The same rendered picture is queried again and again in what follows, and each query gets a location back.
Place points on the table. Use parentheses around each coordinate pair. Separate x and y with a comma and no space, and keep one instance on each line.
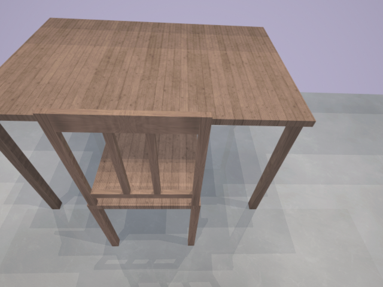
(235,72)

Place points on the chair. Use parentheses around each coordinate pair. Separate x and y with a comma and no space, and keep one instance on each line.
(151,159)

